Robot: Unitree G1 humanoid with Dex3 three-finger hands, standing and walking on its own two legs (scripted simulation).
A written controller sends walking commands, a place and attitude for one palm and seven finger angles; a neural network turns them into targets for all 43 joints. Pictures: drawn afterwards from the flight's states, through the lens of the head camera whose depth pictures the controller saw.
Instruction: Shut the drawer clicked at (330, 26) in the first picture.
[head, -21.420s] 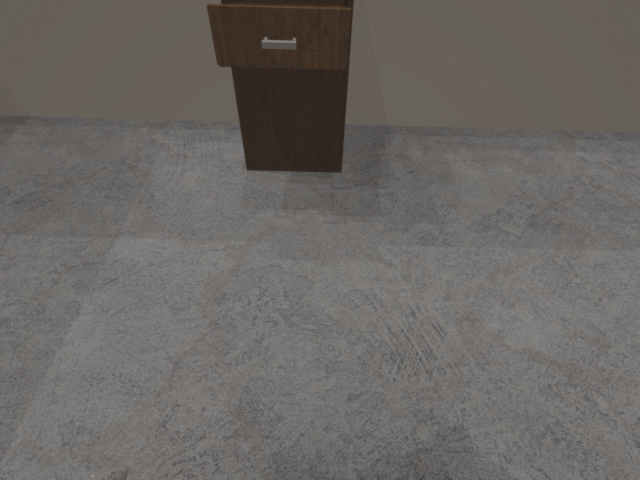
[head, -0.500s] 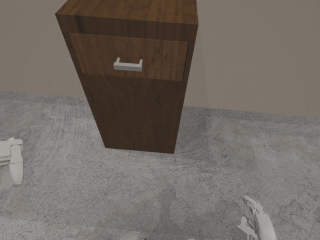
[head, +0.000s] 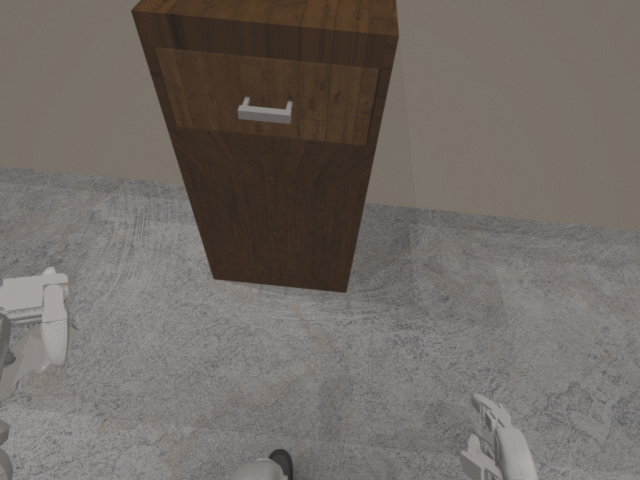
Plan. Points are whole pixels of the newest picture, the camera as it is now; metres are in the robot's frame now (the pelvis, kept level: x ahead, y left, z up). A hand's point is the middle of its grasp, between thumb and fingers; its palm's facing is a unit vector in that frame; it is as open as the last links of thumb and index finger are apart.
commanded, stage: step back with the hand held close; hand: left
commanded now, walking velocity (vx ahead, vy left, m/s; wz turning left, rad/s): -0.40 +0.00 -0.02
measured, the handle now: (266, 109) +0.79 +0.19 +0.00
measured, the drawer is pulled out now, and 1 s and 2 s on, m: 0.00 0.00 0.00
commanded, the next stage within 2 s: stop stepping back and stand still in 0.04 s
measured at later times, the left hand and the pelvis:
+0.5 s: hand out of the picture +0.13 +0.26 +0.18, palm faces +0.32 -0.84 -0.43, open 3.3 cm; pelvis -0.07 +0.03 +0.01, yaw -3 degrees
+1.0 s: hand out of the picture +0.13 +0.26 +0.17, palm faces +0.29 -0.84 -0.46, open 3.3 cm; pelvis -0.06 +0.03 +0.01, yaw -4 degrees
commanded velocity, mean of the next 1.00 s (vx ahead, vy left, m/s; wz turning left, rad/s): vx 0.03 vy -0.02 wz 0.00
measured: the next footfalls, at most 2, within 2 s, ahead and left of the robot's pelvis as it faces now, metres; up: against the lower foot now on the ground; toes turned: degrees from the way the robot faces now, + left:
left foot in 0.30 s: +0.03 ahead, +0.11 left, +0.00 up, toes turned -1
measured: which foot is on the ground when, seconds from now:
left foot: down 0.00-0.14, up 0.16-0.28, down 0.30-1.00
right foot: down 0.00-1.00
